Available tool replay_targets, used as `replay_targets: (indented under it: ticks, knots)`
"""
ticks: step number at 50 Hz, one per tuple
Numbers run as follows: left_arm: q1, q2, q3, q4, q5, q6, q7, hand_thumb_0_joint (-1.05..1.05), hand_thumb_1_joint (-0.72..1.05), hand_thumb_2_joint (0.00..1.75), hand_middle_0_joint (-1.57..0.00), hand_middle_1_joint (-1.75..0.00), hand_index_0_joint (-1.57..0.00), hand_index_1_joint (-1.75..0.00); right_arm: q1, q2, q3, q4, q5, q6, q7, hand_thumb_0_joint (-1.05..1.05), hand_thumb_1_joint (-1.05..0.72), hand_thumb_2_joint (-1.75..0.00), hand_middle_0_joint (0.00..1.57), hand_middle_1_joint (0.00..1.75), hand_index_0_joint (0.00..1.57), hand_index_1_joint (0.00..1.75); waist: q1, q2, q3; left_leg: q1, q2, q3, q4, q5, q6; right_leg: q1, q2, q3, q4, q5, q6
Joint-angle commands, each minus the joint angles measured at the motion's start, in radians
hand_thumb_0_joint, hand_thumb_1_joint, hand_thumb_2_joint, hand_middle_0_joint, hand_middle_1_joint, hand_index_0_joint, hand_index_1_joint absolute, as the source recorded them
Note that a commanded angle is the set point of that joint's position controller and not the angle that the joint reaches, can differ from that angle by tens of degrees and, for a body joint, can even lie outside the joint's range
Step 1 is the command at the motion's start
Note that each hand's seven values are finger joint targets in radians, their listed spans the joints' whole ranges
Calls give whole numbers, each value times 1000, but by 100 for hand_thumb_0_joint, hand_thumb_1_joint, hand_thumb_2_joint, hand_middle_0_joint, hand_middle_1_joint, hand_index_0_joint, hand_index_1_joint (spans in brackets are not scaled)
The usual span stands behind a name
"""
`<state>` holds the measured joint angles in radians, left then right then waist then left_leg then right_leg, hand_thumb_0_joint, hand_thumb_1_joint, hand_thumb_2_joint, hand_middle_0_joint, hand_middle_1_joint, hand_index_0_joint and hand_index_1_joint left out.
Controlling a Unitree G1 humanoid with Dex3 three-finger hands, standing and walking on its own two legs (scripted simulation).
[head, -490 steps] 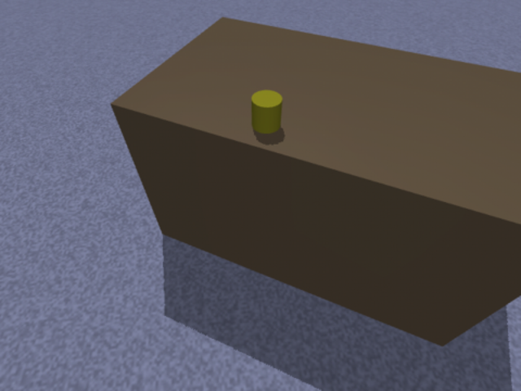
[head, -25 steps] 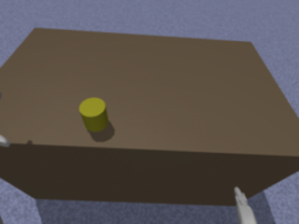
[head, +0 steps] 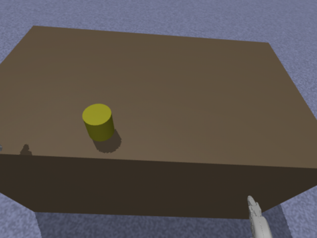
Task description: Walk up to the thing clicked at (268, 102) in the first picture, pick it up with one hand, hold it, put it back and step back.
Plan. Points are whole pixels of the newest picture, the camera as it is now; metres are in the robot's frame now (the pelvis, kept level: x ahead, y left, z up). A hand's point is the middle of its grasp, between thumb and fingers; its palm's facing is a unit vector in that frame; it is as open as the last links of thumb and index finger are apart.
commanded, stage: go down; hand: left
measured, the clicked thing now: (99, 122) +0.44 +0.18 -0.01
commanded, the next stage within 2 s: approach in 1.04 s
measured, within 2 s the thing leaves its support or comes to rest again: neither
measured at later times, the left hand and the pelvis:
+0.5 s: hand out of the picture +0.37 +0.38 +0.13, palm faces +0.15 -0.99 +0.00, open 17.5 cm; pelvis +0.00 +0.00 -0.01, yaw +0 degrees
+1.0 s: hand out of the picture +0.36 +0.38 +0.13, palm faces +0.15 -0.99 +0.00, open 17.4 cm; pelvis +0.00 +0.00 -0.01, yaw +0 degrees
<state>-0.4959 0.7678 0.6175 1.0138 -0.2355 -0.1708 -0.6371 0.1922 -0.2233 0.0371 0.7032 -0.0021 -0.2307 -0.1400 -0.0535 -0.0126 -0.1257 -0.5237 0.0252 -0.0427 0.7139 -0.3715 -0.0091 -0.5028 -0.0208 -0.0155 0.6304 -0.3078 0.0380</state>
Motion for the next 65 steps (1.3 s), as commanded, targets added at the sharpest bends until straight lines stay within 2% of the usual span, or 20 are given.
replay_targets:
  ticks: [1,3,5,9,20,23,25,27,33,35,37,40,42,47,55,56,57,58,61,65]
  knots:
    - [-346,394,63,-180,-37,-58,-2,0,-58,8,-5,-5,-5,-6,-29,-139,-51,-100,6,-46,-10,0,52,-6,5,5,5,5,3,191,-277,209,-18,2,-58,451,5,58,24,-35,-31,288,-49]
    - [-374,399,48,-187,-32,-60,-4,0,-58,8,-5,-5,-5,-6,-100,-167,-59,-183,6,-55,-11,0,53,-6,5,5,5,5,-5,169,-294,200,-25,7,-53,410,10,56,20,-30,-29,277,-47]
    - [-387,435,65,-178,-24,-61,3,0,-58,8,-5,-5,-5,-6,-51,-162,-55,-135,4,-48,-13,0,53,-6,5,5,5,5,8,183,-278,180,-24,6,-51,380,7,38,23,-32,-22,246,-51]
    - [-389,448,74,-147,-18,-64,4,0,-57,8,-5,-6,-5,-6,-43,-174,-64,-183,5,-48,-14,0,53,-6,5,5,5,5,-6,153,-304,156,-29,8,-42,335,11,47,21,-29,-12,230,-48]
    - [-461,487,72,-175,-13,-51,-8,0,-53,9,-4,-6,-4,-6,-19,-173,-48,-247,5,-49,-10,0,54,-6,5,5,5,5,-2,238,-337,168,-16,-3,-6,391,-1,-16,27,-32,25,222,-55]
    - [-451,462,58,-156,-10,-35,0,0,-56,9,-5,-6,-4,-7,-10,-155,-30,-256,7,-47,-9,0,54,-6,5,5,5,5,-6,211,-345,162,-21,3,-2,363,6,-4,24,-30,23,221,-52]
    - [-429,450,52,-136,-8,-26,3,0,-55,9,-4,-6,-4,-6,14,-186,-64,-249,7,-43,-15,0,53,-6,5,5,5,5,-17,195,-339,159,-20,3,0,357,8,-14,26,-30,25,220,-51]
    - [-440,455,50,-158,-11,-24,2,0,-56,8,-5,-6,-5,-7,13,-190,-59,-267,9,-45,-11,0,53,-6,5,5,5,5,-8,200,-321,163,-15,-3,-2,376,3,-35,30,-35,31,214,-55]
    - [-404,482,92,-198,-18,-32,5,0,-55,8,-4,-6,-4,-6,33,-188,-65,-303,13,-40,-9,0,53,-6,5,5,5,5,13,185,-357,153,-21,1,18,428,6,4,28,-33,47,259,-52]
    - [-391,459,81,-212,-17,-25,0,0,-57,8,-5,-6,-5,-7,51,-161,-39,-300,13,-39,-7,0,53,-6,5,5,5,5,11,211,-378,186,-19,2,26,476,6,9,26,-34,50,288,-50]
    - [-392,442,74,-242,-21,-19,0,0,-55,8,-5,-6,-5,-7,42,-185,-68,-301,14,-41,-11,0,53,-6,5,5,5,5,7,209,-365,192,-18,2,26,494,3,2,26,-32,53,296,-49]
    - [-377,435,77,-265,-17,-8,4,0,-52,8,-4,-5,-4,-6,46,-158,-42,-287,13,-40,-9,0,53,-6,5,5,5,5,21,225,-347,195,-15,-1,23,508,2,-6,27,-35,51,289,-51]
    - [-344,398,59,-231,-21,3,2,0,-54,8,-5,-6,-4,-6,56,-179,-69,-279,13,-40,-12,0,52,-6,5,5,5,5,1,206,-334,203,-11,-6,18,511,3,-18,29,-40,48,284,-51]
    - [-363,424,82,-228,-21,-8,5,0,-55,8,-4,-6,-4,-6,74,-181,-75,-273,9,-42,-8,0,53,-6,5,5,5,5,-3,187,-286,161,-18,0,8,407,6,-37,28,-39,46,228,-50]
    - [-413,444,82,-271,-19,-18,-3,0,-55,7,-5,-6,-5,-6,50,-189,-70,-316,5,-51,-7,0,53,-6,5,5,5,5,-3,215,-343,187,-23,3,20,414,7,-24,21,-34,52,248,-49]
    - [-383,397,56,-242,-22,-10,-6,0,-56,7,-5,-6,-5,-6,49,-166,-52,-297,7,-49,-6,0,53,-6,5,5,5,5,-4,211,-319,183,-24,4,14,392,8,-35,21,-34,50,230,-49]
    - [-405,393,47,-248,-26,-9,-10,0,-54,15,-6,-10,-4,-12,56,-166,-54,-279,8,-46,-9,0,54,-5,5,5,5,5,-6,211,-314,174,-24,3,13,368,10,-42,22,-34,46,214,-49]
    - [-396,415,63,-249,-22,-7,0,0,-49,7,-5,-6,-4,-7,15,-195,-69,-344,7,-51,-13,0,56,-5,5,5,5,5,-2,171,-319,159,-29,7,12,346,13,-24,21,-31,41,210,-46]
    - [-388,391,36,-222,-7,-6,7,0,-50,7,-5,-6,-4,-7,30,-164,-43,-323,7,-45,-8,0,56,-5,5,5,5,5,5,183,-275,126,-26,3,-2,309,9,-45,23,-36,46,174,-52]
    - [-403,315,-5,-187,-21,-32,18,0,-51,7,-4,-6,-3,-7,18,-184,-56,-363,8,-51,-5,0,57,-4,5,5,5,5,-24,136,-235,81,-18,1,-7,212,11,-82,31,-40,58,110,-52]
